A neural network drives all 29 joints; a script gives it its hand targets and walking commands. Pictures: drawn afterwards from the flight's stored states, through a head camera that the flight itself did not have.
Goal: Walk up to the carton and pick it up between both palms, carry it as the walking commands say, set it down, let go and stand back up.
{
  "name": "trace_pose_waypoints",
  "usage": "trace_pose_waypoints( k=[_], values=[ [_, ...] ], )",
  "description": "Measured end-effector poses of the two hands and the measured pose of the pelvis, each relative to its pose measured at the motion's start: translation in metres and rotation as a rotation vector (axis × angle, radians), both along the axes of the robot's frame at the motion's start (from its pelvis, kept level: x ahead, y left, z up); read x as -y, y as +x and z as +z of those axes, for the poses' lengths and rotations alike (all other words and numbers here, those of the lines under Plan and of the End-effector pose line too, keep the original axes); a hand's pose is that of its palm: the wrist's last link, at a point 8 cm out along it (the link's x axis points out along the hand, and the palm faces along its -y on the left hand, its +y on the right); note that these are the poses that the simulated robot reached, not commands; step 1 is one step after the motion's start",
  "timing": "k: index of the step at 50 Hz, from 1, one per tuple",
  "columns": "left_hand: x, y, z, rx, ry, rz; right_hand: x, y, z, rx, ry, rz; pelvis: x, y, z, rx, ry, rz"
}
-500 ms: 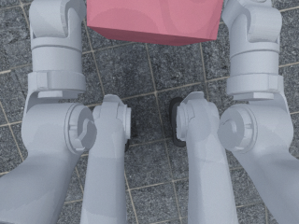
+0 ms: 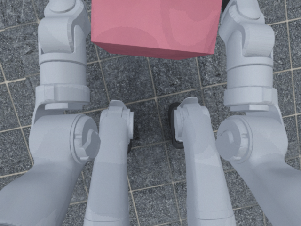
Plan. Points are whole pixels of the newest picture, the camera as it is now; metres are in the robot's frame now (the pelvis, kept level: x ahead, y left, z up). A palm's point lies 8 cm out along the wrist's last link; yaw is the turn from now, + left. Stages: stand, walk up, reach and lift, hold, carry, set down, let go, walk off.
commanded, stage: reach and lift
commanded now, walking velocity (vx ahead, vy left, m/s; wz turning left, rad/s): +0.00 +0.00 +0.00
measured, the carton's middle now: (152, 2) +0.55 +0.00 -0.16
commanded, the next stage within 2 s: none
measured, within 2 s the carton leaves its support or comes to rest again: neither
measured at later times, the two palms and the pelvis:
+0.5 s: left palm out of the picture +0.52 +0.14 -0.02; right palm out of the picture +0.51 -0.15 -0.03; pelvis +0.00 +0.00 +0.05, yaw +0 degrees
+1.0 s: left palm out of the picture +0.50 +0.14 +0.05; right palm out of the picture +0.48 -0.15 +0.04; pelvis +0.01 +0.00 +0.10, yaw +0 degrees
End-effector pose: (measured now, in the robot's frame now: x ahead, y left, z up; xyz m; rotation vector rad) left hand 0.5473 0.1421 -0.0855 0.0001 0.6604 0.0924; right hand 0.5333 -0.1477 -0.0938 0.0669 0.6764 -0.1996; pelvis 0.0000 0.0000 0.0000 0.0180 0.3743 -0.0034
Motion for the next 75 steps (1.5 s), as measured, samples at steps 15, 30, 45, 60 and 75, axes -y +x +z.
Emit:
trace_pose_waypoints(
  k=[15,30,45,60,75],
  values=[
    [0.001,-0.014,0.039,0.004,0.002,-0.001,0.0,-0.014,0.039,0.002,-0.001,0.002,0.0,-0.001,0.029,0.05,-0.003,-0.001],
    [0.001,-0.028,0.078,0.004,0.009,-0.004,0.0,-0.028,0.078,0.001,-0.006,0.008,0.001,0.002,0.058,0.108,-0.006,0.002],
    [0.001,-0.043,0.119,0.002,0.021,-0.016,0.001,-0.044,0.118,-0.003,-0.021,0.017,0.0,0.006,0.089,0.176,-0.009,0.005],
    [0.003,-0.06,0.162,0.002,0.031,-0.025,0.002,-0.062,0.161,-0.006,-0.036,0.027,0.0,0.008,0.12,0.247,-0.01,0.006],
    [0.004,-0.086,0.223,-0.061,0.016,-0.011,0.003,-0.087,0.223,-0.069,-0.03,0.026,0.002,0.041,0.154,0.141,-0.014,0.009]
  ],
)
